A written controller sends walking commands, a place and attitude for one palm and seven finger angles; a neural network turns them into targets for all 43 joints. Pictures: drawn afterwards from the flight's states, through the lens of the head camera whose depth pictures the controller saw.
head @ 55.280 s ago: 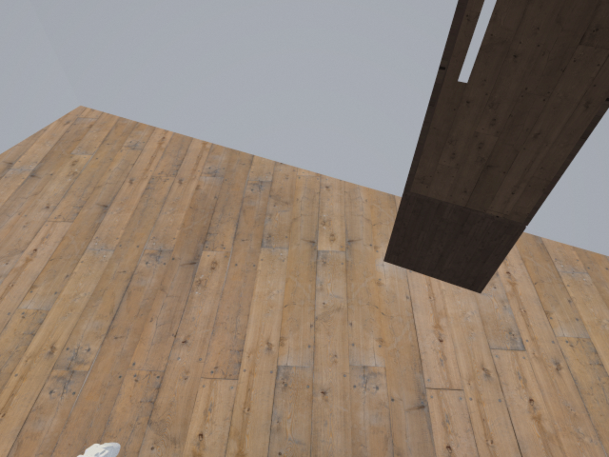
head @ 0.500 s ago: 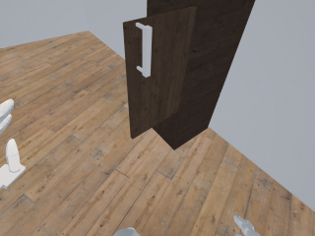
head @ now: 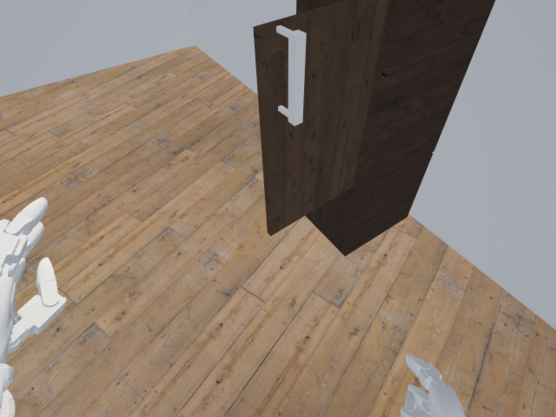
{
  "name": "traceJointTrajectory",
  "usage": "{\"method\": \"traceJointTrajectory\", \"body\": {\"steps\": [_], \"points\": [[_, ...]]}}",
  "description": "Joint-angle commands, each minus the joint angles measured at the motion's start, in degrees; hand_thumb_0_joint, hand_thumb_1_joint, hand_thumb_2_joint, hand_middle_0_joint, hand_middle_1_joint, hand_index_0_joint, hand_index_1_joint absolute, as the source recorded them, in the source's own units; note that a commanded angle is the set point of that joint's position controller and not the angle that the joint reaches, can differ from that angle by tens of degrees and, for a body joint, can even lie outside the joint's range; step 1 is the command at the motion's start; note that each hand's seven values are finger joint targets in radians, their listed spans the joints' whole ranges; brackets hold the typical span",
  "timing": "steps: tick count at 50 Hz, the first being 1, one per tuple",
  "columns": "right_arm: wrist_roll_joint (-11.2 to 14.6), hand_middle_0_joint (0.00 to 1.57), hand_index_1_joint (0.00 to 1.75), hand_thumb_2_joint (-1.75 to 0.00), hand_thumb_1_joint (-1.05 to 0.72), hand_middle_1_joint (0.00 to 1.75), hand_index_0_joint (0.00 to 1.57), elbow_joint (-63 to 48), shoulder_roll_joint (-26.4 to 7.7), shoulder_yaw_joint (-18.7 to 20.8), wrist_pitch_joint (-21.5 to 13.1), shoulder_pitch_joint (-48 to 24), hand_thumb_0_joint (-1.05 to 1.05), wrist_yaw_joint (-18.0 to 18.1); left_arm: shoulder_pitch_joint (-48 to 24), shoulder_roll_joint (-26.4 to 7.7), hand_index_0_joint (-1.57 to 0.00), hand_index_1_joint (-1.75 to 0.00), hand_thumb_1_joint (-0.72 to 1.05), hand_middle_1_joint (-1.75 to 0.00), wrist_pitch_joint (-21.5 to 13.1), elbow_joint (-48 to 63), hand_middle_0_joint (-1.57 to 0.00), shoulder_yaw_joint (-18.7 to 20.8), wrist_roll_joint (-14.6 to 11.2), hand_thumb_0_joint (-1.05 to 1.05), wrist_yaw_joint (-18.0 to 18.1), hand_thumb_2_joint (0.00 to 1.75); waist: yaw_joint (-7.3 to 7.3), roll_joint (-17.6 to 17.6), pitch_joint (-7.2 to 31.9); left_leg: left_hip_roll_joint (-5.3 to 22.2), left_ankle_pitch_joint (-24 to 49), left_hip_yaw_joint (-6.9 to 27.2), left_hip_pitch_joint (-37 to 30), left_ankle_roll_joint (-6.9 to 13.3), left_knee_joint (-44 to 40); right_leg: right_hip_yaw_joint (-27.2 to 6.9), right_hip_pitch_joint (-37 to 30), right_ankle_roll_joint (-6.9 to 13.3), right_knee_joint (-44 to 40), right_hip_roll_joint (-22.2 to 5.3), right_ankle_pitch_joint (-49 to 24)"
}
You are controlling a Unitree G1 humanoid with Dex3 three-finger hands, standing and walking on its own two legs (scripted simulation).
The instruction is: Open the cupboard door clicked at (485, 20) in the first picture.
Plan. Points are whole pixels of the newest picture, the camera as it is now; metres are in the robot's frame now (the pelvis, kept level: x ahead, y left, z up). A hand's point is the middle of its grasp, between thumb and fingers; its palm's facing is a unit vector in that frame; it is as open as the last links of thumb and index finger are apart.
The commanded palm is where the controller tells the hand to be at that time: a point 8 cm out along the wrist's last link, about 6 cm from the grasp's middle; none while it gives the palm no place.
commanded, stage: let the arm hang, fingers relaxed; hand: left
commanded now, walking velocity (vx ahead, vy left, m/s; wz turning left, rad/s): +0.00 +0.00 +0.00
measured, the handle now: (289, 77) +0.68 +0.03 +0.16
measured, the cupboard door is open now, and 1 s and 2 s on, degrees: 93 93 93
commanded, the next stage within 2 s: look to check the result in 1.06 s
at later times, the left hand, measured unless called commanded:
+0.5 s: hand out of the picture -0.06 +0.20 -0.16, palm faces +0.08 -0.96 -0.25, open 7.2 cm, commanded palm none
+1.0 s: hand out of the picture +0.02 +0.18 -0.16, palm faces +0.06 -0.97 -0.22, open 7.4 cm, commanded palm none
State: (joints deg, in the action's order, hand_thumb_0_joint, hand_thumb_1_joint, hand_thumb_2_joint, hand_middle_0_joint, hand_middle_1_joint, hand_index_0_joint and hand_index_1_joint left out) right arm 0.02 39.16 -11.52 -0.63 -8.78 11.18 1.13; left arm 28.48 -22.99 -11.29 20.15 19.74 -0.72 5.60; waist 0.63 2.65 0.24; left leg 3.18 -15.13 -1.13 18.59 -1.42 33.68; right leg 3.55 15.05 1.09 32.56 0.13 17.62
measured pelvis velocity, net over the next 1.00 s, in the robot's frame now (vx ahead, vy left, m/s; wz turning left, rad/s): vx -0.01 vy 0.00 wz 0.02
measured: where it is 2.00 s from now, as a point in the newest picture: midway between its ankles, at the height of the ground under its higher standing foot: outside the picture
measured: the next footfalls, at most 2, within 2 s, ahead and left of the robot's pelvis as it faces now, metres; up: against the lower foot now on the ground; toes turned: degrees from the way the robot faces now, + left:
none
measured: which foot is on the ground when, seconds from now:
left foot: down 0.00-1.00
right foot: down 0.00-1.00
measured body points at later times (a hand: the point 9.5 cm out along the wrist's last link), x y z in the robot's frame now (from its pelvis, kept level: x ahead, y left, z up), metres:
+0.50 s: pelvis -0.02 +0.00 +0.01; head +0.01 +0.00 +0.46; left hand -0.06 +0.25 -0.14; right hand -0.03 -0.23 -0.15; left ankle +0.03 +0.14 -0.73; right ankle -0.01 -0.11 -0.73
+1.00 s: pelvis -0.01 +0.00 +0.01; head +0.00 -0.01 +0.46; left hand +0.02 +0.23 -0.14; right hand +0.01 -0.23 -0.16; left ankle +0.03 +0.14 -0.73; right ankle -0.01 -0.11 -0.73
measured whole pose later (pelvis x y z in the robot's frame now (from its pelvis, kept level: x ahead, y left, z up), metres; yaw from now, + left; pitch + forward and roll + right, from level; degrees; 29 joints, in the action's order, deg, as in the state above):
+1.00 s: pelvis -0.01 +0.00 +0.01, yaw +1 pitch -2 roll +0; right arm -1.2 64.9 -10.2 1.0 0.5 13.3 1.4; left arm 11.5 -8.6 -0.3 -64.6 1.6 0.4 1.4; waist -0.7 2.1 -2.9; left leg 1.7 -9.9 -0.3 12.5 -1.3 24.6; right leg 4.7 9.4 0.9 25.5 -1.0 14.0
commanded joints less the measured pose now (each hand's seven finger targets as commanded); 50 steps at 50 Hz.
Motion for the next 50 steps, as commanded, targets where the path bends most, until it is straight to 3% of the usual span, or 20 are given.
{"method": "traceJointTrajectory", "body": {"steps": [1,2,3,4,5,6,7,9,11,14,15,16,21,28,34,39,45,50], "points": [[-1.1,0.20,0.30,-0.90,-0.90,0.30,0.20,1.1,-11.1,4.2,4.9,-2.0,0.00,-1.0,-5.4,4.4,-0.20,-0.30,0.90,-0.30,11.6,-32.8,-0.20,-13.5,2.8,0.00,-6.0,0.90,-1.18,-2.1,3.3,7.2,15.2,9.6,4.2,6.5,-4.6,-1.6,3.1,-0.5,6.3,-3.3,-5.9],[-1.5,0.20,0.30,-0.90,-0.90,0.30,0.20,0.6,-11.5,3.7,5.5,-3.1,0.00,-0.8,-6.2,3.7,-0.20,-0.30,0.90,-0.30,11.5,-35.7,-0.20,-13.7,2.8,0.00,-6.0,0.90,-0.37,-5.2,3.4,7.3,14.5,11.0,6.5,7.1,-5.3,-1.9,-0.1,-0.5,4.8,-3.2,-5.7],[-1.7,0.20,0.30,-0.90,-0.90,0.30,0.20,0.7,-11.2,3.4,6.0,-3.6,0.00,-0.7,-7.4,2.5,-0.20,-0.30,0.90,-0.30,11.3,-39.2,-0.20,-13.6,3.0,0.00,-5.9,0.90,0.21,-10.5,3.9,5.3,14.1,9.7,6.2,6.2,-3.9,-3.2,-2.5,0.1,1.3,-4.5,-9.0],[-1.6,0.20,0.30,-0.90,-0.90,0.30,0.20,1.5,-10.6,3.4,6.5,-3.8,0.00,-0.7,-9.3,1.0,-0.20,-0.30,0.90,-0.30,10.9,-43.2,-0.20,-13.7,3.2,0.00,-5.7,0.90,-0.06,-16.2,4.3,2.1,12.1,6.1,3.9,4.5,-0.6,-5.9,-2.1,1.6,-3.0,-7.4,-12.6],[-1.4,0.20,0.30,-0.90,-0.90,0.30,0.20,2.7,-9.8,3.3,7.2,-2.9,0.00,-0.8,-11.8,-0.2,-0.20,-0.30,0.90,-0.30,10.9,-47.1,-0.20,-14.0,3.1,0.00,-5.7,0.90,-1.13,-18.8,3.7,-0.9,7.2,3.2,0.6,3.2,1.9,-8.4,0.9,3.7,-7.5,-11.0,-11.5],[-1.7,0.20,0.30,-0.90,-0.90,0.30,0.20,3.9,-9.4,3.4,8.0,-2.5,0.00,-0.8,-14.6,-1.0,-0.20,-0.30,0.90,-0.30,11.0,-50.7,-0.20,-14.5,2.8,0.00,-5.4,0.90,-1.78,-17.0,2.1,-2.0,4.3,1.5,-1.5,2.6,3.5,-9.1,3.1,5.5,-9.4,-12.5,-11.3],[-1.9,0.20,0.30,-0.90,-0.90,0.30,0.20,5.5,-7.9,3.1,8.7,-1.8,0.00,-0.8,-16.1,-0.3,-0.20,-0.30,0.90,-0.30,11.2,-54.2,-0.20,-15.3,2.5,0.00,-5.1,0.90,-2.25,-13.8,1.3,-2.1,3.6,0.9,-2.6,2.3,3.1,-8.8,3.1,5.8,-9.5,-12.5,-12.6],[-1.9,0.20,0.30,-0.90,-0.90,0.30,0.20,8.7,-6.5,2.4,9.2,-0.1,0.00,-0.7,-17.6,1.5,-0.20,-0.30,0.90,-0.30,11.3,-60.7,-0.20,-16.6,2.0,0.00,-4.7,0.90,-2.90,-4.6,1.4,-0.4,9.7,2.0,-6.1,2.1,-1.8,-6.4,2.9,4.1,-7.9,-10.0,-10.4],[-1.8,0.20,0.30,-0.90,-0.90,0.30,0.20,11.2,-7.1,2.0,9.0,0.1,0.00,-0.4,-15.7,2.7,-0.20,-0.30,0.90,-0.30,11.3,-66.6,-0.20,-17.1,1.5,0.00,-4.5,0.90,-1.59,3.6,2.1,2.2,13.6,5.7,-4.7,2.8,-7.1,-3.9,-2.2,1.6,-6.5,-6.6,-8.5],[-1.8,0.20,0.30,-0.90,-0.90,0.30,0.20,14.4,-6.0,2.1,9.1,0.1,0.00,0.2,-12.6,5.2,-0.20,-0.30,0.90,-0.30,11.4,-73.3,-0.20,-16.5,1.3,0.00,-4.3,0.90,-0.50,7.9,1.1,2.4,6.2,6.4,-2.0,2.9,-10.4,-3.7,-5.8,1.7,-9.4,-5.9,-4.2],[-1.7,0.20,0.30,-0.90,-0.90,0.30,0.20,15.4,-5.7,2.1,9.2,0.7,0.00,0.2,-12.5,5.1,-0.20,-0.30,0.90,-0.30,11.4,-74.9,-0.20,-16.6,1.2,0.00,-4.4,0.90,-0.57,7.7,-0.2,2.2,4.1,6.4,-1.9,2.7,-11.2,-3.8,-5.1,1.9,-10.6,-6.1,-2.8],[-1.5,0.20,0.30,-0.90,-0.90,0.30,0.20,16.1,-6.0,2.2,9.4,1.6,0.00,0.3,-12.4,4.8,-0.20,-0.30,0.90,-0.30,11.3,-76.0,-0.20,-16.7,1.3,0.00,-4.4,0.90,-0.57,5.1,-1.0,2.2,3.5,6.3,-2.3,2.6,-11.1,-3.6,-4.6,2.0,-11.8,-6.1,-2.0],[-1.2,0.20,0.30,-0.90,-0.90,0.30,0.20,20.0,-5.8,2.8,9.6,5.5,0.00,0.5,-12.0,4.7,-0.20,-0.30,0.90,-0.30,11.0,-81.0,-0.20,-17.0,1.2,0.00,-4.4,0.90,-1.21,0.0,-2.0,2.2,1.7,5.5,-5.2,2.6,-12.1,-3.6,-2.5,2.4,-14.3,-6.3,1.4],[-1.3,0.20,0.30,-0.90,-0.90,0.30,0.20,22.7,-4.6,2.9,9.5,7.1,0.00,0.6,-10.9,5.3,-0.20,-0.30,0.90,-0.30,11.1,-84.1,-0.20,-16.9,1.2,0.00,-4.1,0.90,-1.09,-2.7,-4.8,2.0,-0.7,5.0,-4.6,2.8,-13.7,-3.7,-0.8,2.2,-14.6,-6.3,4.1],[-1.3,0.20,0.30,-0.90,-0.90,0.30,0.20,23.6,-4.0,2.8,9.3,7.1,0.00,0.6,-11.1,5.7,-0.20,-0.30,0.90,-0.30,11.1,-84.4,-0.20,-16.7,1.3,0.00,-3.9,0.90,-1.07,-2.0,-5.7,2.2,-0.3,5.4,-4.2,2.9,-14.8,-3.6,-0.7,1.9,-13.6,-6.1,3.3],[-1.4,0.20,0.30,-0.90,-0.90,0.30,0.20,23.9,-3.0,2.6,9.3,6.4,0.00,0.4,-11.9,5.9,-0.20,-0.30,0.90,-0.30,10.9,-84.2,-0.20,-16.8,1.3,0.00,-3.9,0.90,-1.08,-3.6,-6.7,1.5,2.6,4.0,-4.9,2.5,-13.6,-4.2,0.1,1.9,-14.8,-6.9,2.6],[-1.4,0.20,0.30,-0.90,-0.90,0.30,0.20,24.1,-3.4,2.6,8.9,5.3,0.00,0.5,-13.2,5.8,-0.20,-0.30,0.90,-0.30,10.4,-83.7,-0.20,-16.7,1.3,0.00,-3.8,0.90,-1.17,-1.4,-4.6,2.0,7.5,4.0,-6.5,2.3,-13.3,-4.3,-1.8,1.8,-14.3,-7.0,-2.1],[-1.3,0.20,0.30,-0.90,-0.90,0.30,0.20,24.1,-3.9,2.6,8.9,4.4,0.00,0.5,-14.2,5.4,-0.20,-0.30,0.90,-0.30,10.4,-83.5,-0.20,-16.6,1.3,0.00,-3.9,0.90,-1.12,-2.0,-4.9,2.0,7.4,3.7,-6.4,2.0,-13.5,-4.2,-2.6,1.7,-15.1,-7.2,-2.6]]}}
